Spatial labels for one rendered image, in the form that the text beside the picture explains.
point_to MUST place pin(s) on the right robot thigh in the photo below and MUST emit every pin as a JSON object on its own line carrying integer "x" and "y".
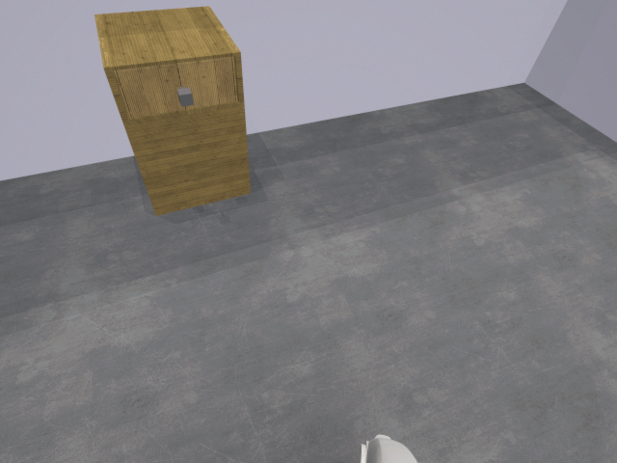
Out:
{"x": 381, "y": 450}

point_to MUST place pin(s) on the handle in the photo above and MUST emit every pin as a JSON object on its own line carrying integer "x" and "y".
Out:
{"x": 185, "y": 96}

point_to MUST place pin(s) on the drawer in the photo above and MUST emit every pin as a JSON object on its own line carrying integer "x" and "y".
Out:
{"x": 153, "y": 90}

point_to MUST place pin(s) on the cabinet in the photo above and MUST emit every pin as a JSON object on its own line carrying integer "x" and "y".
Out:
{"x": 189, "y": 157}

